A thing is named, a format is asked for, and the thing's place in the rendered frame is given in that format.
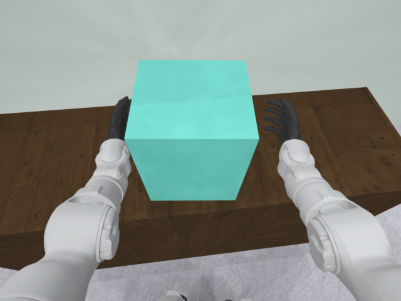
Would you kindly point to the robot left hand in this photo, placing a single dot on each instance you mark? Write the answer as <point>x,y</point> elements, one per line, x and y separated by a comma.
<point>118,123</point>

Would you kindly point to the left robot upper arm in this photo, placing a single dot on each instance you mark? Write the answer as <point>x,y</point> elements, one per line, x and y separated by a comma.
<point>80,236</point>

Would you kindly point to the robot right hand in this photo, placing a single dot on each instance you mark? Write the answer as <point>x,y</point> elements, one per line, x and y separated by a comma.
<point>289,125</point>

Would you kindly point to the pedestal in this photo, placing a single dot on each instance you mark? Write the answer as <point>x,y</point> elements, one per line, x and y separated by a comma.
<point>47,156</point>

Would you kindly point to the carton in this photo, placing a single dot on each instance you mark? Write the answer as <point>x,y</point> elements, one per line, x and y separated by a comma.
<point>192,128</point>

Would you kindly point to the left robot forearm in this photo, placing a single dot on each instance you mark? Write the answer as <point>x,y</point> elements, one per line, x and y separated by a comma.
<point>109,182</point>

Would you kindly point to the right robot upper arm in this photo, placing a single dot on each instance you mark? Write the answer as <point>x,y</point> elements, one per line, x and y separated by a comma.
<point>352,245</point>

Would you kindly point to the left robot shin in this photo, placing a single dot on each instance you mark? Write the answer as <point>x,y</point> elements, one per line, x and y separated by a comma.
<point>173,293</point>

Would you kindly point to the right robot forearm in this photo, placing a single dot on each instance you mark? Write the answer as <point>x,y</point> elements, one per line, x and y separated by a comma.
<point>311,194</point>

